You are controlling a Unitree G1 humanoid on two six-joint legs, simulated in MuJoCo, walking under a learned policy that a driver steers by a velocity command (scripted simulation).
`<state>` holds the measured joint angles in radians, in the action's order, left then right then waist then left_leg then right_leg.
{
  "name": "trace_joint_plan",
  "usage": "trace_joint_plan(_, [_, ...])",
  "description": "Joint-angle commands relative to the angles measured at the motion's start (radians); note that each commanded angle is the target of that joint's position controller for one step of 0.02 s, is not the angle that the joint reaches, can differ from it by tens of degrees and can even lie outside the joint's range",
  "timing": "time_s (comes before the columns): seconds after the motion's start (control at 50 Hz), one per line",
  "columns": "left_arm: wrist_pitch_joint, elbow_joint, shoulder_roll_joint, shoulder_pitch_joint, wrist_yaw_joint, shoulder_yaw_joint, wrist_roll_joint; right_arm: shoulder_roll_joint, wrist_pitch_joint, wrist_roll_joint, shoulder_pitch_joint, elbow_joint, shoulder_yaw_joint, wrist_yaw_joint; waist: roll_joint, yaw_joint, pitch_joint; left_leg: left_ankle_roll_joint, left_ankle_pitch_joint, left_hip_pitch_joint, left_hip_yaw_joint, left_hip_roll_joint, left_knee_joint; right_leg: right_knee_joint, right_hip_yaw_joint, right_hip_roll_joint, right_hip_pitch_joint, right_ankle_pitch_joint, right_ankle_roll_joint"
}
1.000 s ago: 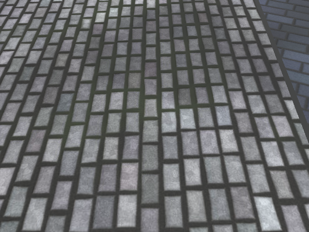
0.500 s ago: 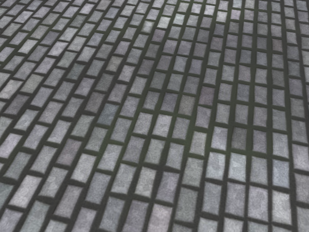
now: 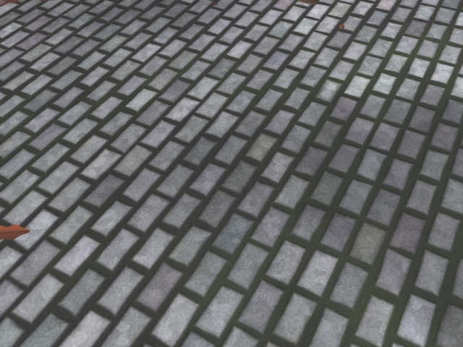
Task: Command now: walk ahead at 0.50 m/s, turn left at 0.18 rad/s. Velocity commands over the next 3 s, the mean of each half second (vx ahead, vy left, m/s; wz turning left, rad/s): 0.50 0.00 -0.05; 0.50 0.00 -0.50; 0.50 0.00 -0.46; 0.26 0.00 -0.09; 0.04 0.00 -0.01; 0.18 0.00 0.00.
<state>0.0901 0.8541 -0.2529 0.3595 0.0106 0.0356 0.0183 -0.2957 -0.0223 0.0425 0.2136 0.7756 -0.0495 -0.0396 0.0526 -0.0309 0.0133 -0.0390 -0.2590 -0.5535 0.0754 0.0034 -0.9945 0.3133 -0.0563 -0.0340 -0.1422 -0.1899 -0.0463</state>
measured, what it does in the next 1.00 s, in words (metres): walks ahead, turning right: left foot, then right foot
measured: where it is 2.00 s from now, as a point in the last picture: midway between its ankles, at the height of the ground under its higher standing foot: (317, 219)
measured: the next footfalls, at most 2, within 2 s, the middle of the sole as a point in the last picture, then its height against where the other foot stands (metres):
left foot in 0.22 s outside the picture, level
right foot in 0.78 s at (288, 336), level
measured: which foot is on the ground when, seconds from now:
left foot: up 0.00-0.20, down 0.22-0.78, up 0.80-1.00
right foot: down 0.00-0.24, up 0.26-0.76, down 0.78-1.00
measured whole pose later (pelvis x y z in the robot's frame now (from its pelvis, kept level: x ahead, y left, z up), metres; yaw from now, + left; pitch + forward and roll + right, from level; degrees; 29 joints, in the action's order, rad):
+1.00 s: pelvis +0.50 -0.03 -0.01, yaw -21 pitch +0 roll +0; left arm 0.03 0.89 -0.27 0.31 0.01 0.07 0.00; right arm -0.25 -0.05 0.04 0.16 0.79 -0.04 -0.01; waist 0.02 -0.01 0.06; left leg 0.03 -0.29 -0.57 0.04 -0.12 -1.08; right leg 0.36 0.01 -0.15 -0.18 -0.18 -0.15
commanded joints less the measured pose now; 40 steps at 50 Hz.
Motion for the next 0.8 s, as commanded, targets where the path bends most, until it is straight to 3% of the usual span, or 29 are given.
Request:
trace_joint_plan(0.02, [0.015,-0.034,-0.116,-0.01,0.003,0.025,-0.007,-0.025,-0.01,0.001,-0.058,-0.075,0.009,-0.01,-0.146,0.021,0.027,0.023,0.106,-0.07,-0.045,-0.05,0.135,-0.18,0.165,0.233,0.022,0.206,-0.143])
trace_joint_plan(0.08, [0.011,-0.004,-0.131,0.035,0.007,0.03,-0.009,-0.003,-0.016,-0.007,-0.163,-0.101,0.027,-0.016,-0.152,-0.008,0.037,0.023,0.169,0.018,-0.109,-0.053,0.308,-0.171,0.111,0.215,0.007,0.257,-0.127])
trace_joint_plan(0.16, [-0.002,0.034,-0.162,0.082,0.004,0.038,-0.005,-0.03,-0.022,-0.011,-0.198,-0.114,0.024,-0.002,-0.151,-0.011,0.042,-0.016,0.117,0.089,-0.137,-0.033,0.409,-0.11,0.126,0.267,0.08,0.346,-0.113])
trace_joint_plan(0.2, [-0.011,0.046,-0.169,0.073,0.0,0.039,-0.008,-0.04,-0.031,-0.001,-0.098,-0.081,0.014,0.008,-0.129,0.045,0.004,-0.048,0.094,0.241,-0.158,0.009,0.499,0.035,0.094,0.253,0.097,0.521,-0.091])
trace_joint_plan(0.22, [-0.014,0.051,-0.148,0.085,-0.001,0.031,-0.009,-0.068,-0.042,0.011,0.04,-0.028,0.0,0.018,-0.083,0.095,-0.075,-0.073,0.092,0.429,-0.147,0.019,0.537,0.216,0.049,0.205,0.052,0.56,-0.072])
trace_joint_plan(0.24, [-0.012,0.017,-0.111,0.063,-0.002,0.017,-0.011,-0.138,-0.05,0.03,0.223,0.005,-0.021,0.031,0.016,0.174,-0.2,-0.127,-0.023,0.662,0.068,-0.177,0.57,0.493,0.005,0.156,-0.108,0.322,-0.045])
trace_joint_plan(0.26, [-0.013,-0.014,-0.013,0.154,0.0,-0.003,-0.028,-0.242,-0.042,0.023,0.266,0.013,-0.048,0.04,0.259,0.132,-0.279,-0.236,-0.096,0.857,0.518,-0.439,0.697,0.813,-0.035,-0.014,-0.437,-0.305,-0.011])
trace_joint_plan(0.28, [-0.026,0.007,-0.13,0.095,-0.012,0.027,-0.001,-0.185,-0.034,-0.015,0.224,0.009,-0.04,0.039,0.091,0.136,-0.201,-0.228,-0.105,0.767,0.527,-0.416,0.722,0.902,0.094,0.023,-0.519,-0.318,-0.028])
trace_joint_plan(0.3, [-0.024,-0.003,-0.121,0.045,-0.005,0.031,-0.007,-0.126,-0.037,-0.018,0.138,0.001,-0.023,0.038,0.045,0.097,-0.085,-0.202,-0.045,0.655,0.371,-0.37,0.733,0.892,0.12,0.064,-0.527,-0.231,-0.038])
trace_joint_plan(0.32, [-0.024,0.002,-0.096,0.027,0.0,0.025,-0.014,-0.075,-0.045,-0.017,0.089,0.001,-0.01,0.034,0.021,0.071,-0.035,-0.171,0.052,0.558,0.259,-0.323,0.77,0.843,0.118,0.093,-0.489,-0.168,-0.035])
trace_joint_plan(0.36, [-0.047,0.026,-0.077,0.044,0.009,0.026,0.005,-0.028,-0.06,-0.019,0.054,0.012,0.003,0.039,0.048,0.029,0.002,-0.119,0.141,0.459,0.113,-0.255,0.821,0.788,0.111,0.116,-0.418,-0.116,-0.017])
trace_joint_plan(0.44, [-0.073,0.014,-0.047,-0.022,0.029,0.029,0.009,-0.045,-0.088,-0.028,0.105,0.052,-0.005,0.044,0.018,0.015,0.026,-0.116,0.287,0.459,-0.02,-0.246,0.868,0.773,0.103,0.117,-0.477,-0.005,0.003])
trace_joint_plan(0.56, [-0.073,-0.057,-0.018,-0.23,0.044,0.015,0.01,-0.034,-0.087,-0.026,0.16,0.099,-0.003,0.051,0.01,0.045,0.079,-0.101,0.397,0.495,-0.183,-0.216,0.873,0.534,0.042,0.112,-0.542,0.184,0.015])
trace_joint_plan(0.64, [-0.071,-0.109,-0.012,-0.348,0.055,0.002,0.015,-0.054,-0.08,-0.024,0.226,0.14,-0.008,0.062,0.007,0.076,0.102,-0.09,0.518,0.582,-0.245,-0.245,0.837,0.369,-0.041,0.091,-0.506,0.183,-0.024])
trace_joint_plan(0.7, [-0.071,-0.118,-0.029,-0.331,0.051,0.009,0.017,-0.081,-0.067,-0.02,0.225,0.155,-0.013,0.072,0.025,0.051,0.07,-0.073,0.85,0.666,-0.294,-0.262,0.709,0.317,-0.093,0.032,-0.42,0.068,-0.08])
trace_joint_plan(0.74, [-0.07,-0.09,-0.056,-0.217,0.041,0.024,0.02,-0.112,-0.052,-0.016,0.209,0.156,-0.022,0.077,0.048,-0.003,-0.008,-0.069,1.08,0.687,-0.317,-0.267,0.494,0.303,-0.12,-0.038,-0.279,-0.042,-0.129])
trace_joint_plan(0.76, [-0.062,-0.057,-0.081,-0.103,0.035,0.04,0.023,-0.124,-0.042,-0.018,0.203,0.152,-0.025,0.076,0.039,-0.051,-0.075,-0.063,1.029,0.638,-0.322,-0.264,0.31,0.25,-0.106,-0.066,-0.131,-0.052,-0.159])
trace_joint_plan(0.78, [-0.057,-0.011,-0.142,0.057,0.021,0.068,0.035,-0.122,-0.041,-0.02,0.182,0.132,-0.024,0.072,-0.024,-0.131,-0.159,-0.034,0.787,0.459,-0.33,-0.238,0.037,0.175,0.019,-0.002,0.113,-0.072,-0.21])
trace_joint_plan(0.8, [-0.062,-0.019,-0.266,0.065,0.005,0.101,0.035,0.002,-0.049,-0.031,0.232,0.067,0.0,0.051,-0.261,-0.064,-0.25,0.024,-0.099,0.021,-0.313,-0.067,-0.347,0.147,0.518,0.318,0.44,-0.054,-0.358])
Over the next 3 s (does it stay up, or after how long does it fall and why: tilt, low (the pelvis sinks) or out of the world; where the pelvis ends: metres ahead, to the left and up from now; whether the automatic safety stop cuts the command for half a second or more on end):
stays up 0.98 -0.29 -0.02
